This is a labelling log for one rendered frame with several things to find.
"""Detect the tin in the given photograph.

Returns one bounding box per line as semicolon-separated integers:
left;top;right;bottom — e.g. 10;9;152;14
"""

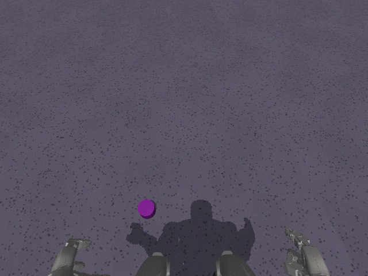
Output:
138;200;156;219

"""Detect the right robot hand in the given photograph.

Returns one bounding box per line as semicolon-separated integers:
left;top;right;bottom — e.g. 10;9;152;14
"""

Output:
283;228;330;276

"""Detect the left robot hand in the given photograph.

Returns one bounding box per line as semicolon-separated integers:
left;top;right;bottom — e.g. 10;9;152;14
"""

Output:
51;238;111;276

